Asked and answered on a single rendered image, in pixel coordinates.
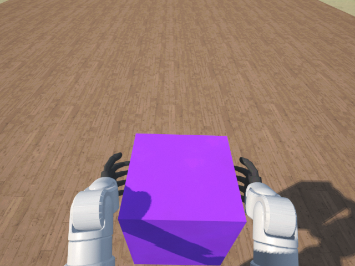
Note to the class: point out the left robot forearm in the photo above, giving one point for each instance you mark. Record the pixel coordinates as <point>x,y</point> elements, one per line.
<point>91,224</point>

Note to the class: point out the left robot hand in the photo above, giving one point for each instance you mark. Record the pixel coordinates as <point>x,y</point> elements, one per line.
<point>110,170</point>

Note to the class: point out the right robot hand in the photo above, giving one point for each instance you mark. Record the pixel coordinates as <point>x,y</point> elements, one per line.
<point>251,175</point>

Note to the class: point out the carton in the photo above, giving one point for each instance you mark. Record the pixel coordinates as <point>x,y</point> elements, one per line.
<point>181,203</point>

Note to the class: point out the right robot forearm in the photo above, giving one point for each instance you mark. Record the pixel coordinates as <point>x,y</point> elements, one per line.
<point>275,232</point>

